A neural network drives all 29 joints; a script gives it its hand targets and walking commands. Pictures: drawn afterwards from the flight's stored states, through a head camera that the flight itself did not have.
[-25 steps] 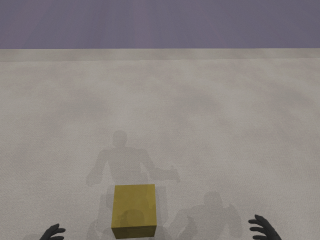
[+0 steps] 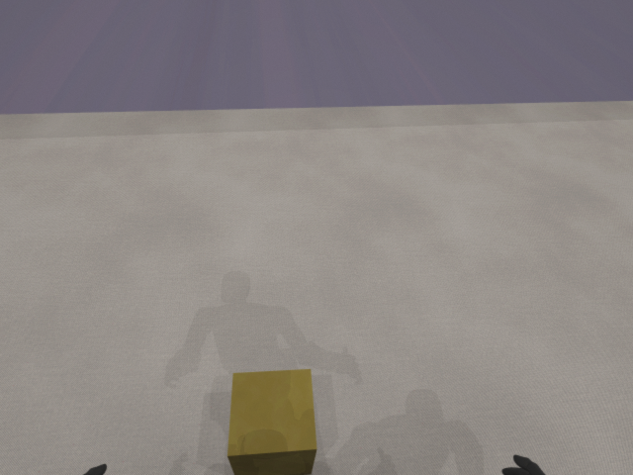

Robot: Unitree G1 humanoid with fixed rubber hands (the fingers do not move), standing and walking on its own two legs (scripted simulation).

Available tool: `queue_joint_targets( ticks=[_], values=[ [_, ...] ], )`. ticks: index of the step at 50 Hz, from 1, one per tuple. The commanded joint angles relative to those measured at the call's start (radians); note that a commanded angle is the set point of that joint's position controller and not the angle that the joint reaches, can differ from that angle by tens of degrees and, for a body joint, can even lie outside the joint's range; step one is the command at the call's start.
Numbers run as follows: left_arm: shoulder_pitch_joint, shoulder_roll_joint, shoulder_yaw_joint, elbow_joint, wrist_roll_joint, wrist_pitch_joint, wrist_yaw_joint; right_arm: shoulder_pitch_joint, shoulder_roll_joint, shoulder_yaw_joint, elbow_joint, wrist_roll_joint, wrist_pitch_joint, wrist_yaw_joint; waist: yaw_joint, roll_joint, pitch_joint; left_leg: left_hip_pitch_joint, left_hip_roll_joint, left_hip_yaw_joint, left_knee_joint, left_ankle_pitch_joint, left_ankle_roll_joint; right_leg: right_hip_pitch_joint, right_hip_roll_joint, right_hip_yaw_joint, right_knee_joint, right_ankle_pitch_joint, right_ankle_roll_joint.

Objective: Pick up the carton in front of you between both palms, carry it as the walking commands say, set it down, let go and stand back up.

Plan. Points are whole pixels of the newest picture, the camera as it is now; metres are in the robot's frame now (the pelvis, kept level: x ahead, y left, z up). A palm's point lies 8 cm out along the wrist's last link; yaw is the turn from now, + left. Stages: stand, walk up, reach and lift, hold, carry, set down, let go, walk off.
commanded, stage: stand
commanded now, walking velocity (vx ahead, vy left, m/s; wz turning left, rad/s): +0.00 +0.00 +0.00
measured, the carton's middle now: (273, 425) +0.40 +0.08 -0.65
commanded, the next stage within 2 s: none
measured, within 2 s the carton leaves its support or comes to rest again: neither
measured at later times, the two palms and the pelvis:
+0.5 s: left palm out of the picture +0.06 +0.31 -0.11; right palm out of the picture +0.08 -0.31 -0.09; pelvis -0.02 +0.00 +0.00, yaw +0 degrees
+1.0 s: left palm out of the picture +0.06 +0.31 -0.11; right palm out of the picture +0.08 -0.31 -0.09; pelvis -0.02 +0.00 +0.01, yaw +1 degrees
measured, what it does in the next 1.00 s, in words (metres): stands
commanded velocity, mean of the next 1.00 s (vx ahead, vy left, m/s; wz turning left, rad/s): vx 0.00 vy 0.00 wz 0.00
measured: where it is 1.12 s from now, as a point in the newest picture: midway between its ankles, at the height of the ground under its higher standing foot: outside the picture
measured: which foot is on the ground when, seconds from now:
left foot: down 0.00-1.00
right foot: down 0.00-1.00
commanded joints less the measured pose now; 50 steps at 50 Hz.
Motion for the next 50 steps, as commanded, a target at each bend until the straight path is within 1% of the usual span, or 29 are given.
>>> queue_joint_targets(
  ticks=[1, 3, 5, 6, 7, 8, 10, 12, 13, 14, 16, 18, 21, 23, 24, 25, 26, 29, 34, 36, 37, 39, 40, 42, 46, 47, 48, 49, 50],
  values=[
    [-0.028, 0.128, 0.029, -0.034, 0.001, -0.02, -0.002, -0.07, -0.176, -0.034, -0.033, 0.002, -0.016, -0.005, -0.001, 0.039, -0.024, 0.11, 0.121, -0.113, -0.081, 0.197, 0.011, -0.117, -0.092, 0.054, -0.071, 0.185, -0.01],
    [-0.017, 0.146, 0.025, -0.01, 0.002, -0.018, 0.0, -0.052, -0.194, -0.036, -0.019, 0.007, -0.012, -0.001, -0.004, 0.066, -0.014, 0.124, 0.122, -0.12, -0.089, 0.191, 0.008, -0.129, -0.094, 0.05, -0.083, 0.189, -0.01],
    [-0.03, 0.145, 0.025, 0.001, 0.004, -0.017, 0.002, -0.064, -0.18, -0.029, -0.003, 0.01, -0.011, -0.001, -0.002, 0.039, -0.01, 0.11, 0.118, -0.121, -0.09, 0.162, 0.011, -0.117, -0.094, 0.051, -0.089, 0.17, -0.012],
    [-0.032, 0.158, 0.026, 0.003, 0.0, -0.02, -0.001, -0.046, -0.184, -0.033, -0.002, 0.014, -0.013, -0.001, -0.008, 0.059, -0.032, 0.116, 0.117, -0.119, -0.101, 0.142, 0.006, -0.108, -0.092, 0.056, -0.087, 0.162, -0.008],
    [-0.023, 0.154, 0.023, 0.014, -0.003, -0.016, -0.001, -0.056, -0.192, -0.024, 0.008, 0.006, -0.013, 0.001, 0.006, 0.057, 0.028, 0.086, 0.117, -0.117, -0.108, 0.134, 0.012, -0.134, -0.098, 0.055, -0.094, 0.153, -0.01],
    [-0.026, 0.157, 0.023, 0.026, 0.002, -0.013, -0.002, -0.064, -0.189, -0.028, 0.008, 0.007, -0.013, 0.001, -0.008, 0.051, 0.011, 0.099, 0.115, -0.115, -0.114, 0.124, 0.008, -0.129, -0.091, 0.049, -0.105, 0.134, -0.008],
    [-0.032, 0.159, 0.025, 0.021, -0.005, -0.02, 0.0, -0.058, -0.188, -0.023, 0.028, 0.005, -0.014, -0.002, 0.005, 0.015, 0.041, 0.095, 0.122, -0.127, -0.115, 0.16, 0.017, -0.144, -0.098, 0.059, -0.11, 0.14, -0.015],
    [-0.025, 0.154, 0.024, 0.042, 0.001, -0.017, -0.003, -0.073, -0.203, -0.027, 0.024, 0.008, -0.012, -0.004, 0.001, 0.073, 0.034, 0.088, 0.116, -0.128, -0.129, 0.107, 0.008, -0.129, -0.103, 0.059, -0.113, 0.124, -0.016],
    [-0.033, 0.155, 0.022, 0.036, -0.006, -0.018, -0.002, -0.069, -0.191, -0.024, 0.034, 0.008, -0.013, -0.001, 0.011, 0.012, 0.019, 0.101, 0.124, -0.135, -0.128, 0.124, 0.015, -0.119, -0.104, 0.065, -0.106, 0.126, -0.016],
    [-0.025, 0.142, 0.017, 0.049, -0.01, -0.02, -0.006, -0.057, -0.196, -0.026, 0.033, 0.011, -0.015, -0.001, -0.005, 0.055, -0.008, 0.112, 0.125, -0.131, -0.14, 0.116, 0.013, -0.112, -0.1, 0.054, -0.11, 0.122, -0.008],
    [-0.033, 0.157, 0.015, 0.06, -0.009, -0.022, -0.005, -0.067, -0.197, -0.026, 0.047, 0.013, -0.015, 0.001, 0.01, 0.034, -0.007, 0.115, 0.124, -0.133, -0.129, 0.111, 0.009, -0.105, -0.104, 0.056, -0.111, 0.142, -0.017],
    [-0.032, 0.163, 0.018, 0.073, 0.002, -0.023, -0.006, -0.073, -0.202, -0.024, 0.048, 0.013, -0.013, -0.001, -0.012, 0.051, 0.03, 0.113, 0.121, -0.14, -0.14, 0.083, 0.012, -0.13, -0.097, 0.053, -0.126, 0.13, -0.013],
    [-0.031, 0.177, 0.022, 0.081, -0.002, -0.018, -0.003, -0.064, -0.208, -0.028, 0.056, 0.013, -0.008, 0.005, -0.01, 0.039, 0.011, 0.116, 0.123, -0.147, -0.133, 0.084, 0.011, -0.117, -0.103, 0.05, -0.131, 0.127, -0.015],
    [-0.044, 0.174, 0.015, 0.086, -0.01, -0.024, -0.003, -0.066, -0.196, -0.016, 0.062, 0.015, -0.01, 0.006, -0.001, 0.024, -0.007, 0.13, 0.125, -0.134, -0.12, 0.149, 0.022, -0.105, -0.112, 0.056, -0.14, 0.156, -0.016],
    [-0.036, 0.163, 0.015, 0.092, -0.009, -0.026, -0.003, -0.082, -0.211, -0.025, 0.064, 0.014, -0.011, 0.003, 0.006, 0.054, -0.022, 0.147, 0.12, -0.125, -0.117, 0.152, 0.01, -0.109, -0.112, 0.063, -0.132, 0.184, -0.015],
    [-0.057, 0.163, 0.011, 0.096, -0.007, -0.023, 0.0, -0.079, -0.195, -0.02, 0.063, 0.017, -0.013, 0.005, -0.016, 0.053, -0.011, 0.143, 0.128, -0.134, -0.113, 0.172, 0.016, -0.107, -0.111, 0.056, -0.128, 0.176, -0.017],
    [-0.045, 0.168, 0.008, 0.097, -0.014, -0.026, -0.001, -0.081, -0.211, -0.021, 0.072, 0.019, -0.009, 0.005, -0.005, 0.069, -0.034, 0.141, 0.128, -0.143, -0.132, 0.16, 0.009, -0.088, -0.111, 0.051, -0.129, 0.169, -0.016],
    [-0.057, 0.188, 0.014, 0.113, -0.003, -0.022, -0.003, -0.078, -0.223, -0.021, 0.082, 0.015, -0.01, 0.003, -0.01, 0.039, 0.018, 0.138, 0.123, -0.131, -0.121, 0.232, 0.013, -0.114, -0.108, 0.051, -0.139, 0.207, -0.011],
    [-0.048, 0.167, 0.006, 0.108, -0.012, -0.024, -0.001, -0.078, -0.206, -0.012, 0.095, 0.019, -0.01, -0.001, 0.005, 0.068, -0.02, 0.148, 0.123, -0.13, -0.123, 0.248, 0.011, -0.079, -0.109, 0.051, -0.13, 0.236, -0.008],
    [-0.061, 0.174, 0.007, 0.127, -0.008, -0.02, 0.003, -0.101, -0.228, -0.018, 0.094, 0.017, -0.009, 0.001, -0.011, 0.031, 0.009, 0.148, 0.127, -0.133, -0.125, 0.241, 0.016, -0.109, -0.108, 0.041, -0.129, 0.236, -0.009],
    [-0.044, 0.18, 0.007, 0.127, -0.014, -0.02, 0.002, -0.075, -0.218, -0.014, 0.097, 0.016, -0.01, 0.003, 0.004, 0.017, 0.0, 0.134, 0.129, -0.135, -0.117, 0.262, 0.02, -0.088, -0.112, 0.039, -0.129, 0.236, -0.011],
    [-0.062, 0.191, 0.01, 0.131, -0.011, -0.02, -0.001, -0.07, -0.213, -0.012, 0.1, 0.018, -0.012, 0.003, -0.002, 0.024, -0.012, 0.142, 0.131, -0.133, -0.111, 0.269, 0.022, -0.081, -0.119, 0.035, -0.135, 0.221, -0.01],
    [-0.057, 0.175, 0.009, 0.132, -0.014, -0.022, -0.002, -0.092, -0.223, -0.013, 0.103, 0.017, -0.011, 0.002, 0.002, 0.075, 0.001, 0.132, 0.123, -0.129, -0.118, 0.243, 0.013, -0.087, -0.12, 0.047, -0.145, 0.223, -0.011],
    [-0.07, 0.18, 0.01, 0.134, -0.012, -0.022, -0.003, -0.092, -0.218, -0.015, 0.096, 0.016, -0.012, 0.003, 0.003, 0.029, -0.008, 0.143, 0.12, -0.137, -0.125, 0.229, 0.013, -0.072, -0.116, 0.047, -0.145, 0.211, -0.016],
    [-0.063, 0.19, 0.01, 0.143, -0.015, -0.021, -0.002, -0.076, -0.215, -0.011, 0.105, 0.019, -0.008, 0.006, -0.006, 0.024, -0.006, 0.149, 0.123, -0.132, -0.113, 0.221, 0.02, -0.096, -0.121, 0.058, -0.153, 0.204, -0.018],
    [-0.073, 0.193, 0.009, 0.148, -0.011, -0.022, -0.001, -0.082, -0.224, -0.013, 0.113, 0.02, -0.007, 0.007, -0.009, 0.058, -0.009, 0.144, 0.12, -0.131, -0.125, 0.195, 0.015, -0.092, -0.114, 0.051, -0.151, 0.185, -0.014],
    [-0.064, 0.189, 0.009, 0.144, -0.014, -0.022, 0.0, -0.075, -0.223, -0.015, 0.104, 0.017, -0.01, 0.008, -0.014, 0.019, 0.004, 0.15, 0.126, -0.134, -0.125, 0.209, 0.022, -0.104, -0.118, 0.041, -0.144, 0.196, -0.015],
    [-0.066, 0.175, 0.005, 0.146, -0.016, -0.023, 0.0, -0.097, -0.218, -0.01, 0.105, 0.019, -0.011, 0.005, -0.003, 0.052, -0.014, 0.138, 0.128, -0.142, -0.12, 0.24, 0.022, -0.082, -0.119, 0.041, -0.138, 0.23, -0.016],
    [-0.074, 0.187, 0.008, 0.151, -0.013, -0.025, -0.001, -0.085, -0.228, -0.009, 0.106, 0.02, -0.01, 0.008, 0.002, 0.031, -0.009, 0.129, 0.131, -0.15, -0.126, 0.242, 0.023, -0.067, -0.116, 0.038, -0.132, 0.214, -0.013]
  ],
)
